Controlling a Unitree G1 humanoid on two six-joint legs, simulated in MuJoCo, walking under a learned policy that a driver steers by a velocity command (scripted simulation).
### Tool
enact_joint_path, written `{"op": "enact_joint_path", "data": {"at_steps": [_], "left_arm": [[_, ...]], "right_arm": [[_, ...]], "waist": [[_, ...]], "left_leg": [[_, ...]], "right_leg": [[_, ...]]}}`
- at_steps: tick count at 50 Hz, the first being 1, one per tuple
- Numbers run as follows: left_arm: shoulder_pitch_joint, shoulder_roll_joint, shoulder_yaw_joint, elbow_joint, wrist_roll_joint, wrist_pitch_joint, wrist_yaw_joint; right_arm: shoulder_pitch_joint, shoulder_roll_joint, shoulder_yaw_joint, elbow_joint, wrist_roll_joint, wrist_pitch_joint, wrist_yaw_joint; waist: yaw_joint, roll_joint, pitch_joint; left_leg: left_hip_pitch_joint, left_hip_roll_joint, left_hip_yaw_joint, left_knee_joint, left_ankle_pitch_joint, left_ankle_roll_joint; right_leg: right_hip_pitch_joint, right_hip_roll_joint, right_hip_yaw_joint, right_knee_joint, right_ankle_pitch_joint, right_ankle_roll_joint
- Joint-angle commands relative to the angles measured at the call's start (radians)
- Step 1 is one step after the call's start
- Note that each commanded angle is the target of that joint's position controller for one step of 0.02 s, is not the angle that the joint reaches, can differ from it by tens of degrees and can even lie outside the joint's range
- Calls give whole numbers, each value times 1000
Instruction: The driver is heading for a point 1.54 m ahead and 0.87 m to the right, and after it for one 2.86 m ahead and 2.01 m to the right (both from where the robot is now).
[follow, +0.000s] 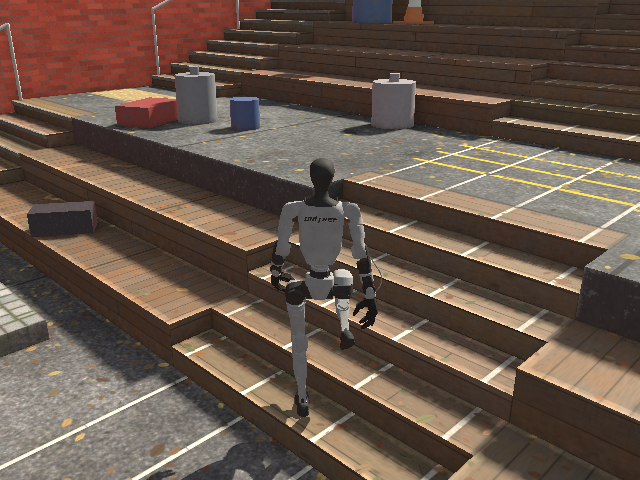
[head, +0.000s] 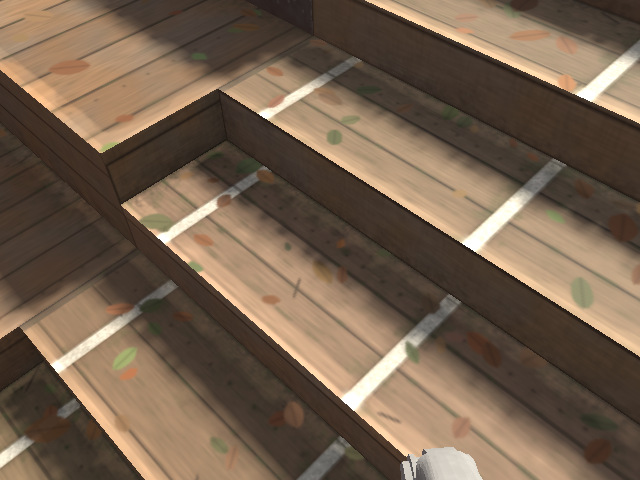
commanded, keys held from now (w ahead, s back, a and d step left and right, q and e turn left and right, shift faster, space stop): w+e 1.00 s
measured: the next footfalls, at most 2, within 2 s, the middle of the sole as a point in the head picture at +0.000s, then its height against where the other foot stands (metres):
right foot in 0.14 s outside the picture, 0.15 m higher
left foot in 0.54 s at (292, 478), level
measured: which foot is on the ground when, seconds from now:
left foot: down 0.00-0.20, up 0.22-0.52, down 0.54-1.00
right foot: up 0.00-0.12, down 0.14-0.54, up 0.56-0.92, down 0.94-1.00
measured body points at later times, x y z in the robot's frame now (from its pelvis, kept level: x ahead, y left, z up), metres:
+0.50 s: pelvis +0.28 +0.00 +0.13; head +0.28 +0.00 +0.58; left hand +0.30 +0.23 -0.02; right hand +0.47 -0.25 +0.07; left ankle +0.42 +0.11 -0.54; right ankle +0.16 -0.10 -0.59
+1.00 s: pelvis +0.49 -0.06 +0.19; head +0.50 -0.05 +0.64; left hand +0.79 -0.05 +0.12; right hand +0.35 -0.22 +0.05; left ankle +0.44 +0.10 -0.54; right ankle +0.49 -0.16 -0.44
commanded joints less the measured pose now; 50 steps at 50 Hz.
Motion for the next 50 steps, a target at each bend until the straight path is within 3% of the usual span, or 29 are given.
{"op": "enact_joint_path", "data": {"at_steps": [1, 3, 5, 7, 8, 9, 10, 11, 12, 13, 15, 17, 20, 22, 25, 27, 28, 29, 30, 32, 34, 37, 39, 42, 44, 47, 48, 49, 50], "left_arm": [[-60, 69, -5, -188, -50, -2, 1], [-135, 68, -15, -206, -44, 12, -3], [-86, 83, -21, -155, -46, 53, 8], [-21, 63, -26, -132, -35, 72, 19], [55, 95, -5, -109, -49, 66, 39], [216, 173, 20, -51, -68, 52, 73], [453, 214, 44, 47, -47, 38, 101], [561, 213, 50, 88, 29, 23, 85], [533, 178, 50, 156, 25, -9, 79], [437, 91, 28, 185, 18, -30, 64], [218, -14, -4, 223, 10, -45, 54], [136, -21, -13, 242, 7, -46, 64], [-38, 95, 19, 149, 24, -88, 71], [-107, 213, 45, 97, -25, -121, 70], [-33, 253, 80, 85, -43, -130, 58], [169, 95, 64, 139, 14, -126, 18], [449, -105, 21, 154, 14, -119, 4], [373, -3, 38, 131, 13, -96, -19], [202, 34, 45, 99, 0, -70, -8], [63, -9, 14, 51, -12, -35, 42], [-18, -90, -33, -13, -12, -8, 29], [-132, -52, -56, -88, -37, 7, 3], [-254, 12, -43, -135, -58, 13, -5], [-325, 5, -43, -115, -39, 38, 1], [-215, -17, -43, -87, -46, 61, -4], [-161, 18, -20, -76, -36, 60, 15], [-95, 31, -9, -67, -46, 51, 47], [118, 100, 13, -8, -53, 40, 85], [371, 177, 35, 64, -31, 38, 121]], "right_arm": [[-495, -61, 27, -219, -14, -101, 7], [-334, -178, 8, -217, 31, -122, -10], [-182, -359, -38, -224, 67, -112, 8], [-118, -331, -55, -222, 63, -78, 37], [-106, -291, -60, -235, 26, -60, 49], [-9, -191, -49, -260, -43, -60, 42], [-34, -117, -21, -298, -79, -58, 61], [-220, -139, -34, -315, 9, -41, 72], [-280, -52, -7, -362, 57, -39, 49], [-322, -24, 12, -390, 46, -37, 18], [-369, 5, 30, -440, 22, -35, -8], [-401, -15, 37, -466, 28, -31, -22], [-472, -85, 23, -522, 62, -33, -30], [-434, -54, 19, -550, 64, -24, -24], [-275, -122, -14, -483, 76, 16, -30], [20, -169, -51, -376, 55, -13, -59], [119, -278, -62, -365, 56, -35, -51], [90, -296, -67, -350, 44, -24, -38], [-14, -198, -50, -326, 43, -26, -33], [-36, 51, 29, -231, 20, -21, -18], [-39, 121, 49, -131, 19, -9, -23], [-186, 86, 49, -108, -35, -47, -19], [-160, 20, 44, -116, -51, -64, -25], [-85, -50, 42, -139, 2, -59, -15], [-82, -183, 14, -146, 28, -72, 10], [-2, -248, -33, -149, 59, -80, 6], [3, -270, -49, -152, 38, -67, 16], [24, -175, -37, -199, -29, -70, 19], [-29, -108, -10, -251, -53, -67, 48]], "waist": [[205, -17, 24], [173, 79, 1], [119, 128, -22], [73, 257, -90], [62, 259, -142], [37, 72, -324], [142, -123, -412], [243, -180, -237], [199, -127, -34], [124, -73, 13], [3, -2, 6], [-34, 7, -32], [-56, 46, -60], [-125, -17, -39], [-125, -46, -15], [-133, 13, -184], [1, 348, -419], [-55, 377, -283], [-66, 181, -82], [-31, 80, -82], [25, 37, -47], [95, -19, -14], [53, 36, -41], [3, 77, -17], [74, 126, -93], [55, 209, -141], [55, 266, -168], [70, 126, -371], [155, -69, -462]], "left_leg": [[-746, 116, 85, -401, 17, 147], [-664, 180, 51, -428, 602, 196], [-32, 303, 5, -241, 1512, 179], [411, 416, -34, -56, 1815, 220], [433, 403, 2, 90, 1908, 216], [105, 345, -4, 372, 1783, 144], [-371, 215, -90, 717, 863, 48], [-657, -6, -219, 1064, 175, 46], [-883, 1, -281, 1309, 193, 69], [-950, 6, -294, 1373, 181, 91], [-928, 48, -279, 1371, 93, 120], [-914, 62, -200, 1347, 9, 95], [-374, 116, -68, 895, 49, 7], [70, 112, -27, 730, 125, -128], [9, 33, -18, 223, 225, -158], [271, 108, -111, 148, 427, 1], [571, 417, -565, 119, 1023, 397], [575, 537, -962, -98, 556, 457], [407, 499, -831, -97, 104, 344], [235, 412, -527, -94, 41, 232], [98, 366, -396, -148, 26, 192], [-160, 299, -164, -272, -24, 144], [-258, 246, -45, -343, 34, 132], [-135, 307, 22, -447, 360, 155], [-79, 350, 92, -334, 1204, 208], [355, 379, 113, -106, 1674, 224], [365, 407, 109, -4, 1829, 230], [68, 358, 77, 299, 1688, 165], [-312, 217, -3, 606, 879, 84]], "right_leg": [[550, -102, -116, -511, 273, 106], [701, -37, -228, -587, 222, 206], [456, 23, -256, -981, 10, 226], [355, 97, -272, -1276, -88, 204], [471, 134, -229, -1336, 15, 161], [906, 81, 43, -1268, 427, 4], [1274, -60, 479, -1534, 373, -194], [1196, -143, 729, -1831, -13, -152], [1091, -175, 705, -1796, -242, -95], [1014, -157, 638, -1783, -192, -81], [833, -112, 457, -1777, -59, -31], [747, -55, 331, -1820, -10, 1], [338, 21, 137, -1887, 52, 82], [125, 13, 148, -1944, 229, 76], [663, -52, 261, -1744, 646, 46], [774, 32, 239, -1274, 906, 91], [496, 165, 145, -839, 118, 152], [99, 190, 160, -355, -65, 188], [-142, 128, 134, -87, 87, 157], [-224, 41, 97, 48, 222, 48], [-258, -18, 68, 120, 178, -18], [-145, -88, -19, -140, 246, -34], [2, -128, -100, -387, 364, 39], [129, -118, -207, -662, 165, 84], [382, -52, -245, -804, 128, 106], [462, 87, -323, -1296, -29, 154], [576, 115, -279, -1365, -19, 132], [1028, 29, -3, -1302, 391, -11], [1281, -101, 438, -1630, 198, -155]]}}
